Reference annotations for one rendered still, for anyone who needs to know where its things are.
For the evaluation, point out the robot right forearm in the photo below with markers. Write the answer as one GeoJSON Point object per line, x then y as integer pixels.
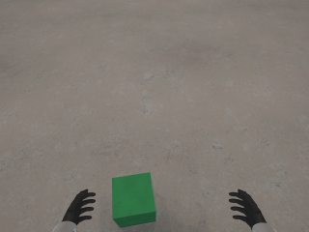
{"type": "Point", "coordinates": [263, 227]}

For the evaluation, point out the right robot hand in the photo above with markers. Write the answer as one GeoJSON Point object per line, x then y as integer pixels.
{"type": "Point", "coordinates": [251, 210]}

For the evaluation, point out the carton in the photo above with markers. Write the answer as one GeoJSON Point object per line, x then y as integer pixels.
{"type": "Point", "coordinates": [133, 200]}

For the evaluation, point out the left robot hand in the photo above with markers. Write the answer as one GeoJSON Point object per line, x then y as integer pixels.
{"type": "Point", "coordinates": [74, 211]}

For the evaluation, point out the robot left forearm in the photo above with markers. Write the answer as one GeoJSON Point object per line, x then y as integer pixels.
{"type": "Point", "coordinates": [65, 226]}

